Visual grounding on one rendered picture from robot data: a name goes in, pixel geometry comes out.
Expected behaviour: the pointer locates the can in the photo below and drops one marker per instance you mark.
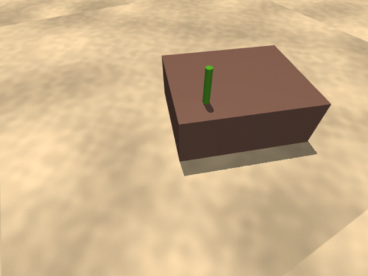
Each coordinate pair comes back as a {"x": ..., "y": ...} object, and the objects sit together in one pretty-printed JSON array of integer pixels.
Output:
[{"x": 207, "y": 84}]

